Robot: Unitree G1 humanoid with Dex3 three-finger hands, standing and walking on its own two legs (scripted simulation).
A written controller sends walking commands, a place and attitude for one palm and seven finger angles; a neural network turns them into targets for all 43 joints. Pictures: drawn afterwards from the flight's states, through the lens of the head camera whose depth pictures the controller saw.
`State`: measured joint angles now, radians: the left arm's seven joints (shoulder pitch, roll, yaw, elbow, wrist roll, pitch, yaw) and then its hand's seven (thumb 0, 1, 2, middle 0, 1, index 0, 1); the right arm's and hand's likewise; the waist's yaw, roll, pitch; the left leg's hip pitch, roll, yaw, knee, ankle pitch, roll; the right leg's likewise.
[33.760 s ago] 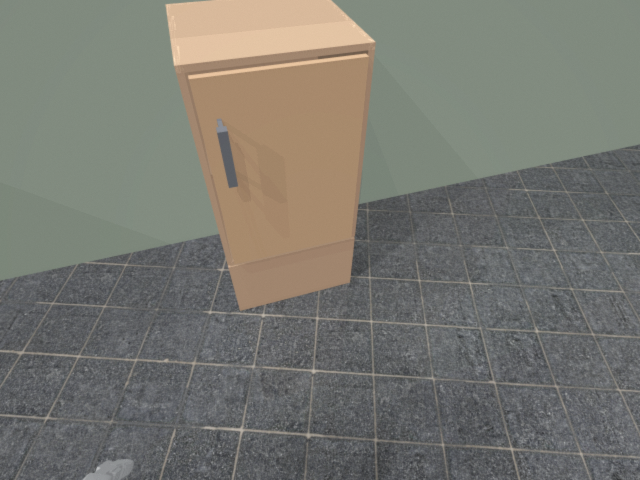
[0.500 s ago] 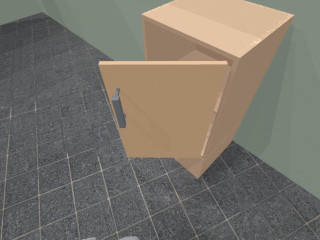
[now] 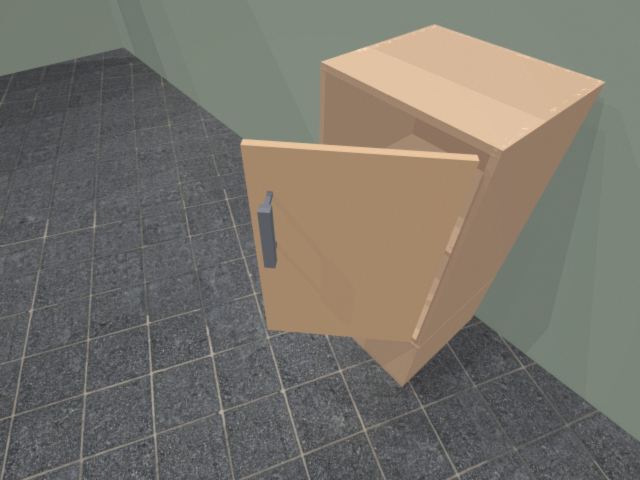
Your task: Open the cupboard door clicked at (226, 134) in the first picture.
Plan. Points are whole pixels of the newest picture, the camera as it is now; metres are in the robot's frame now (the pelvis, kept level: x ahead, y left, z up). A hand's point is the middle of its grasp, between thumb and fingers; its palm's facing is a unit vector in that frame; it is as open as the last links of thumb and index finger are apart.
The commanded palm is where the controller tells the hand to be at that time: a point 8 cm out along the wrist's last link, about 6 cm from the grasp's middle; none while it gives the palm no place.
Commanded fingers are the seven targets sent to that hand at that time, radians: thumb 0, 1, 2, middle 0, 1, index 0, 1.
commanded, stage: look again from close up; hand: left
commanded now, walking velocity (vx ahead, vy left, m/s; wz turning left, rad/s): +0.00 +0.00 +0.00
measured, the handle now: (269, 230) +0.55 +0.15 -0.05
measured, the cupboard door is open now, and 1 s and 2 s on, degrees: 44 44 44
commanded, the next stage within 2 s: raise the hand with hooked fingers in 0.58 s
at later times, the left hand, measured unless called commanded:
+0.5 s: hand out of the picture +0.04 +0.14 -0.16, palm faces +0.03 -0.97 -0.24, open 7.3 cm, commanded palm none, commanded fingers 0.00 0.90 0.90 -0.20 -0.30 -0.20 -0.30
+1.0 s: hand (230, 395) +0.22 +0.14 -0.01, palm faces +0.05 -1.00 -0.01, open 8.0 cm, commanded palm +0.15 +0.21 -0.06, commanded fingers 0.00 0.50 0.73 -0.23 -0.56 -0.23 -0.56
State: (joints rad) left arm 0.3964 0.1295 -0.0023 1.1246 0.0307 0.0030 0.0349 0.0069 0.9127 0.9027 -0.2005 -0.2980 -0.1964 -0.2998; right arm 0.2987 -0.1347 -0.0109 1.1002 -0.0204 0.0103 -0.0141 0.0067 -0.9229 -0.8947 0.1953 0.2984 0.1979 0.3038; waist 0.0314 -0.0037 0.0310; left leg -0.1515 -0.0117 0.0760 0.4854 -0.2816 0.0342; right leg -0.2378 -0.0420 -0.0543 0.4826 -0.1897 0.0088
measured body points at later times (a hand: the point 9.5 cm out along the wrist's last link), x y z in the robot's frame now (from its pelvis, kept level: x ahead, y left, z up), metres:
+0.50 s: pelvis +0.04 -0.03 +0.00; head +0.05 -0.06 +0.45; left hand +0.04 +0.19 -0.15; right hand +0.02 -0.23 -0.17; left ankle -0.01 +0.09 -0.74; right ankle +0.05 -0.13 -0.74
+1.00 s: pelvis +0.00 -0.04 -0.04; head +0.03 -0.04 +0.40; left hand +0.21 +0.19 -0.01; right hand +0.21 -0.31 -0.09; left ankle -0.01 +0.09 -0.74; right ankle +0.05 -0.13 -0.74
